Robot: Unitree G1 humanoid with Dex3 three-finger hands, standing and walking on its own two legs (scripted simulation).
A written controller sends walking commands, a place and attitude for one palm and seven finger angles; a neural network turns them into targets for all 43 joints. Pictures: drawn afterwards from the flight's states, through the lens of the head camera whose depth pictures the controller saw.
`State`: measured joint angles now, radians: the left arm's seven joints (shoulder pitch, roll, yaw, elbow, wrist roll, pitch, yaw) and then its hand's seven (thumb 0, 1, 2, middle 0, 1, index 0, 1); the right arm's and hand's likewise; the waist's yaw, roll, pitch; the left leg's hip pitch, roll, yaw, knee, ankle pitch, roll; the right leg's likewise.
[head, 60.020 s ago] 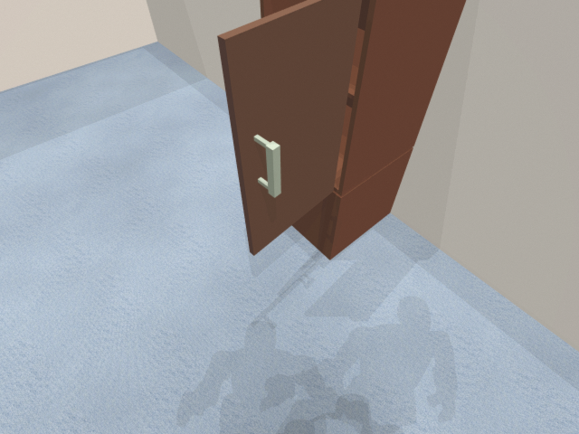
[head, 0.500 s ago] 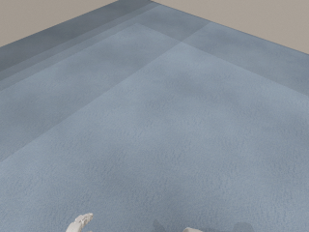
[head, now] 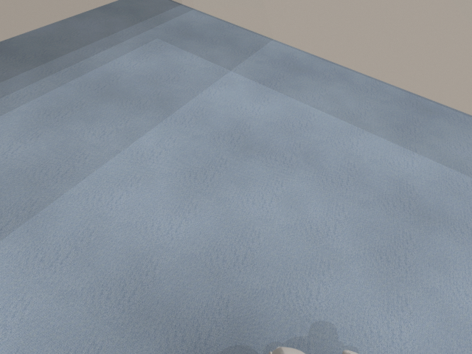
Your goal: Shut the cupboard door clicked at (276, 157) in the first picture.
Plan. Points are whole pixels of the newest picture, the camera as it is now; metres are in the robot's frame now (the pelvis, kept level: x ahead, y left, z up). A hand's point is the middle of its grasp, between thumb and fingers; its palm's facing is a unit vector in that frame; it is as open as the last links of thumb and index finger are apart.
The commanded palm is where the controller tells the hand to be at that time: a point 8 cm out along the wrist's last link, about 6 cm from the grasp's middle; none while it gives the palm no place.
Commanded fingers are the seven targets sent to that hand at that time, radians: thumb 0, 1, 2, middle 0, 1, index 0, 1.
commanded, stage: turn to face it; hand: left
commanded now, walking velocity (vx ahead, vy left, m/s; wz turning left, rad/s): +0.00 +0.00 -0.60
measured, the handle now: out of the picture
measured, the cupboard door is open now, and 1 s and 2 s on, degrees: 28 28 28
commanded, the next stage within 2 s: none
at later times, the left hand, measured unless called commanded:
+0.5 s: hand (173, 334) +0.17 +0.13 -0.16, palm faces -0.28 -0.93 -0.25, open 7.4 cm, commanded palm none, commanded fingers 0.00 0.90 0.90 -0.20 -0.30 -0.20 -0.30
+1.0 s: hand (202, 297) +0.25 +0.09 -0.16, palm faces -0.55 -0.79 -0.27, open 7.4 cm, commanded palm none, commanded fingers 0.00 0.90 0.90 -0.20 -0.30 -0.20 -0.30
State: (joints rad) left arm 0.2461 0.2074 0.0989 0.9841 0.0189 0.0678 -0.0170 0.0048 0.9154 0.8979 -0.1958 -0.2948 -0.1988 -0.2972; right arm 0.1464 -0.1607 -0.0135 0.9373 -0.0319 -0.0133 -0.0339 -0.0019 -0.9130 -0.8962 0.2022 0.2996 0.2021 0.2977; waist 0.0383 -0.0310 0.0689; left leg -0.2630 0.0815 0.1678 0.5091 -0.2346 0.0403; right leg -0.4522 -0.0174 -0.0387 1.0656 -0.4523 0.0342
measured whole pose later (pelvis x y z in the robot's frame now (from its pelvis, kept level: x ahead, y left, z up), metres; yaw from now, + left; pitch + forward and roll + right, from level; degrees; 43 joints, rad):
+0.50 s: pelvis +0.02 -0.03 +0.00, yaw -17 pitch +1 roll +1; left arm 0.17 0.21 0.05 0.88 0.02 0.04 -0.01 0.00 0.91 0.90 -0.20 -0.30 -0.20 -0.30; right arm 0.18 -0.27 -0.06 0.92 -0.02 0.05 -0.02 0.00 -0.91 -0.90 0.20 0.30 0.20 0.30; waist -0.02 0.01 0.09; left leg -0.48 0.08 0.04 1.01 -0.41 -0.09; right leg -0.28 0.00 0.03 0.51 -0.25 -0.01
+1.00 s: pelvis +0.03 -0.03 -0.02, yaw -35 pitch +1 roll -1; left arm 0.15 0.26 0.08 0.87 0.02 0.05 -0.04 0.00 0.91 0.90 -0.19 -0.29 -0.20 -0.30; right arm 0.23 -0.24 -0.05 0.91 -0.02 0.03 -0.01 0.00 -0.90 -0.90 0.21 0.30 0.21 0.30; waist -0.01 0.03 0.09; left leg -0.29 0.18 0.20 0.71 -0.42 -0.06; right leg -0.28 -0.02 -0.07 0.59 -0.31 0.00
